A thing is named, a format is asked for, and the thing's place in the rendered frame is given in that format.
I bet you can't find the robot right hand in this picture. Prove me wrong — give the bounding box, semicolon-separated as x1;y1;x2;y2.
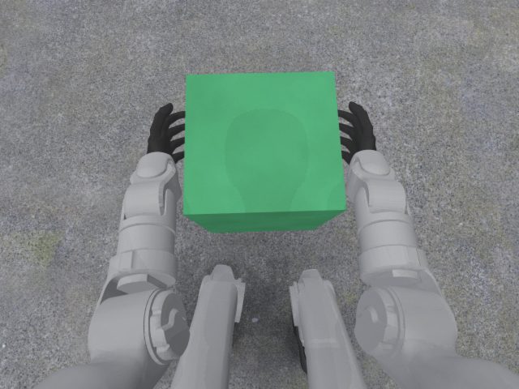
337;101;376;165

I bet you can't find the robot left hand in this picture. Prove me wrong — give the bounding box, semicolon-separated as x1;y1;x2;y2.
147;103;186;164

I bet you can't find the robot right forearm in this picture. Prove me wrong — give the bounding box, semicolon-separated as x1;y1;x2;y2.
345;150;457;325

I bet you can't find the robot right upper arm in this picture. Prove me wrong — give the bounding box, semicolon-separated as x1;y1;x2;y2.
354;284;519;389

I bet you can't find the carton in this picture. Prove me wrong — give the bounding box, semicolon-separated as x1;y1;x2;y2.
183;71;347;233

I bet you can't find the robot left shin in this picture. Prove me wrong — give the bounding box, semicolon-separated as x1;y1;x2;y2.
198;264;235;298

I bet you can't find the robot left forearm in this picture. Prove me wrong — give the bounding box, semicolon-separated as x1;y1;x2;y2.
88;152;182;356

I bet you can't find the robot left upper arm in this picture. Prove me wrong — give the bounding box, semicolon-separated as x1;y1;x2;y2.
33;288;190;389

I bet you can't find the robot left thigh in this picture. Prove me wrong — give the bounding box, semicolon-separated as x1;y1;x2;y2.
170;271;246;389

